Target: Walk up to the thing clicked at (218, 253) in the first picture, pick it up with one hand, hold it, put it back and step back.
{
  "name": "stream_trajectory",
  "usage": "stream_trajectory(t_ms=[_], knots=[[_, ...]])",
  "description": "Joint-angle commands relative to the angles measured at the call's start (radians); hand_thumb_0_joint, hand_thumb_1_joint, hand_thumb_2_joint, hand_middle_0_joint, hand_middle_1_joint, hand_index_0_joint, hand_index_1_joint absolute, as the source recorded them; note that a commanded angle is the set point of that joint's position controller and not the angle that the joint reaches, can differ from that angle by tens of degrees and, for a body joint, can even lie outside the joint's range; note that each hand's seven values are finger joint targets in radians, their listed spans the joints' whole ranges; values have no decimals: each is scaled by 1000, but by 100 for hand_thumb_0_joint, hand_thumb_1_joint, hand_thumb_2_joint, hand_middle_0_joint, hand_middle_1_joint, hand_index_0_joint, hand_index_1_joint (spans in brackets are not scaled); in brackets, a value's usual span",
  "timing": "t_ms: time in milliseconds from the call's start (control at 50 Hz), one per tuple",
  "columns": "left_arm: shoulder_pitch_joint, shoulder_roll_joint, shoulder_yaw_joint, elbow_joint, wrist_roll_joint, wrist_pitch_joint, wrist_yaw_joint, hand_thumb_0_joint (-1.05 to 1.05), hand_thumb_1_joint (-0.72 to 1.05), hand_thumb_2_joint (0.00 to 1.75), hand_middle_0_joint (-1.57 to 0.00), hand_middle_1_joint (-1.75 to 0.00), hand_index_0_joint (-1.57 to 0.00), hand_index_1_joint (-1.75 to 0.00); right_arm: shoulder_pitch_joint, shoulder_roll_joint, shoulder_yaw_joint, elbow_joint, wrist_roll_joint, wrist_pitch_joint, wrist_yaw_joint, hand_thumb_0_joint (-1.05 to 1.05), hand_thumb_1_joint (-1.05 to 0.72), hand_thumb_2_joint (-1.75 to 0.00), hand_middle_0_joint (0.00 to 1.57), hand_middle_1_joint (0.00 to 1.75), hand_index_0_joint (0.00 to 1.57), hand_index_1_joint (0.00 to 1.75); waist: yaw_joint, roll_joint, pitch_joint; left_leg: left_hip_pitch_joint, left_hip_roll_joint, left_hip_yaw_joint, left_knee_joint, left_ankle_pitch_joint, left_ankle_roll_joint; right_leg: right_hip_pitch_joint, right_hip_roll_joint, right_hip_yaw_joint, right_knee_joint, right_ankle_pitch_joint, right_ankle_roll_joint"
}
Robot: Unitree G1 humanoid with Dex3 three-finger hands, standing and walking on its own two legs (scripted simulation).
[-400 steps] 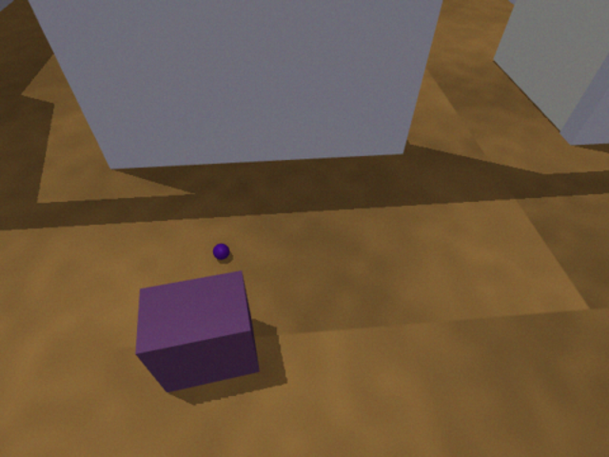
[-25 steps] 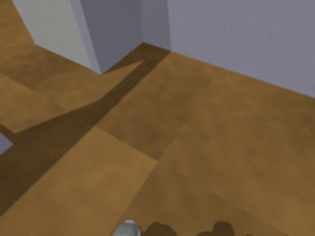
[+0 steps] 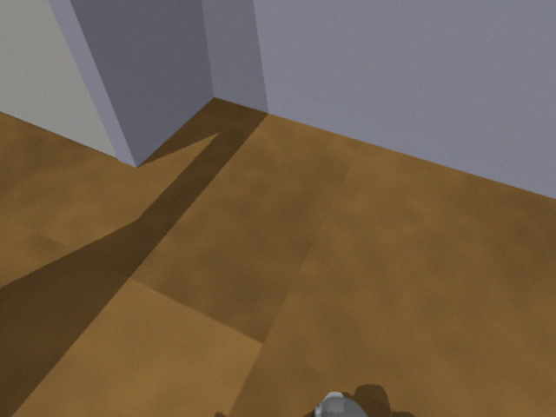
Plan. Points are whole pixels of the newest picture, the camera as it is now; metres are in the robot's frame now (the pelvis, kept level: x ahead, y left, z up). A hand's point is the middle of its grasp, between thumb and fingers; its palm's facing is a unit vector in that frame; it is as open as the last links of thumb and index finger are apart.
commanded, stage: walk up
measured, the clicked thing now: out of the picture -0.62 +1.00 -0.74
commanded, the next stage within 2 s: none
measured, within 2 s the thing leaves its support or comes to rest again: neither
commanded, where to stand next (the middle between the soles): +0.45 +0.00 m, yaw +1 degrees
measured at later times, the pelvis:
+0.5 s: pelvis +0.17 -0.02 +0.00, yaw +7 degrees
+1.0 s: pelvis +0.37 -0.02 -0.01, yaw +26 degrees
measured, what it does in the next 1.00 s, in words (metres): walks ahead, turning left: right foot, then left foot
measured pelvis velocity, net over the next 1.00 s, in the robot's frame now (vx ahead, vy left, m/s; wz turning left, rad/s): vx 0.37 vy -0.02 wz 0.46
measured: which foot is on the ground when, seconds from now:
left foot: down 0.00-0.12, up 0.14-0.58, down 0.60-1.00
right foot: up 0.00-0.06, down 0.08-0.60, up 0.62-1.00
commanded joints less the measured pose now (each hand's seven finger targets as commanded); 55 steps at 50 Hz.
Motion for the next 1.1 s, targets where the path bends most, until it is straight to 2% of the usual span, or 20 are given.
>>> stream_trajectory(t_ms=[0,60,100,120,200,260,340,420,500,560,580,600,640,700,740,840,980,1040,1060,1080], knots=[[-63,139,48,-93,2,-40,9,0,90,90,-20,-30,-20,-30,-17,-261,-78,-95,1,-18,-22,0,-90,-90,20,30,20,30,-4,148,-30,-70,252,-140,-51,362,156,133,35,-52,-111,16,-23],[113,200,76,-42,8,-59,31,0,90,90,-20,-30,-20,-30,7,-209,-54,-111,2,-11,-26,0,-90,-90,20,30,20,30,87,-17,-164,-148,174,-83,292,372,101,469,57,-31,-215,-25,-60],[196,331,111,-54,5,-69,51,0,90,90,-20,-30,-20,-30,103,-149,-26,-112,7,-3,-22,0,-90,-90,20,30,20,30,104,-256,-239,-518,-22,-65,673,-209,24,714,-313,583,-385,-252,-181],[170,338,109,-50,-7,-62,52,0,90,90,-20,-30,-20,-30,45,-254,-50,-86,1,8,-34,0,-90,-90,20,30,20,30,118,-171,-186,-555,19,-122,747,-239,28,650,-348,661,-400,-290,-260],[68,226,74,-84,-20,-62,64,0,90,90,-20,-30,-20,-30,57,-214,-42,-33,16,16,-24,0,-90,-90,20,30,20,30,44,-103,-85,-489,69,-202,681,-63,14,455,-166,240,-385,67,-152],[66,215,69,-103,-11,-71,60,0,90,90,-20,-30,-20,-30,61,-193,-44,-26,2,29,-13,0,-90,-90,20,30,20,30,35,-91,-71,-447,47,-179,636,9,-7,378,-130,127,-386,176,-175],[-149,232,78,-207,7,-37,36,0,90,90,-20,-30,-20,-30,-13,-225,-54,-44,-14,85,18,0,-90,-90,20,30,20,30,26,-199,-24,-582,140,-98,552,158,-49,366,-224,48,-522,-289,-163],[-84,232,81,-181,22,-23,29,0,90,90,-20,-30,-20,-30,-148,-219,-55,-67,-16,64,44,0,-90,-90,20,30,20,30,80,-138,41,-494,162,-78,373,170,-31,271,-195,-32,-504,-340,-137],[-184,267,100,-204,39,-1,19,0,90,90,-20,-30,-20,-30,24,-212,-66,-13,-3,59,34,0,-90,-90,20,30,20,30,-11,-97,-47,-250,119,-4,311,201,-13,228,-174,-97,-356,-375,-130],[-157,208,78,-213,53,27,16,0,90,90,-20,-30,-20,-30,222,-268,-102,54,-3,54,-6,0,-90,-90,20,30,20,30,-94,152,-134,83,32,-16,238,-32,49,44,-77,-150,85,-431,-100],[-115,143,50,-214,45,38,6,0,90,90,-20,-30,-20,-30,291,-304,-115,66,-11,57,-31,0,-90,-90,20,30,20,30,-127,350,-80,123,89,-207,66,-210,89,-86,10,-182,406,-465,-64],[-99,78,27,-241,29,40,-4,0,90,90,-20,-30,-20,-30,273,-350,-109,38,-30,50,-45,0,-90,-90,20,30,20,30,-80,472,-16,103,310,-664,-79,-176,161,-270,114,-125,587,-496,-10],[-174,189,29,-282,35,27,7,0,90,90,-20,-30,-20,-30,146,-431,-108,-19,6,34,-53,0,-90,-90,20,30,20,30,-32,299,35,-5,475,-1079,-267,-151,330,-329,56,109,591,-452,-8],[-101,243,58,-196,18,33,6,0,90,90,-20,-30,-20,-30,44,-338,-73,-62,-2,14,-74,0,-90,-90,20,30,20,30,29,165,-39,-67,292,-639,-119,88,225,-155,-2,130,506,-323,9],[-66,257,74,-178,20,64,-7,0,90,90,-20,-30,-20,-30,25,-327,-69,-75,12,8,-84,0,-90,-90,20,30,20,30,49,140,-89,-116,214,-521,-111,-2,182,-66,12,101,457,-202,20],[-153,209,84,-215,24,103,-29,0,90,90,-20,-30,-20,-30,71,-330,-75,-65,0,-2,-107,0,-90,-90,20,30,20,30,42,91,-40,-164,168,-470,-122,2,167,-89,26,89,356,-70,47],[-200,137,64,-214,-13,71,15,0,90,90,-20,-30,-20,-30,-16,-294,-69,-122,-25,32,-104,0,-90,-90,20,30,20,30,45,268,-45,-254,127,-435,103,603,121,150,69,61,-10,-135,10],[-17,214,93,-145,-1,51,41,0,90,90,-20,-30,-20,-30,-38,-197,-35,-153,-5,58,-109,0,-90,-90,20,30,20,30,142,70,-171,-406,0,-379,397,296,28,491,-2,133,-255,57,-41],[16,292,106,-155,17,47,50,0,90,90,-20,-30,-20,-30,35,-103,-10,-166,0,65,-111,0,-90,-90,20,30,20,30,119,-235,-250,-559,-95,-246,570,-240,8,605,-284,380,-275,141,-75],[-105,296,102,-193,25,53,50,0,90,90,-20,-30,-20,-30,100,-137,-21,-144,-6,71,-127,0,-90,-90,20,30,20,30,69,-258,-225,-560,-48,-211,649,-308,-6,484,-352,454,-330,15,-118]])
